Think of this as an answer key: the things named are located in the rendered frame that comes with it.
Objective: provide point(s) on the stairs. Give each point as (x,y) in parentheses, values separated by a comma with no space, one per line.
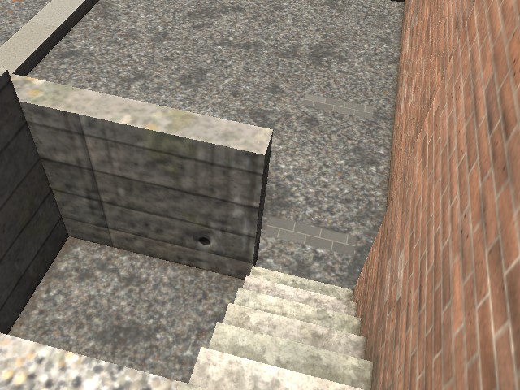
(284,332)

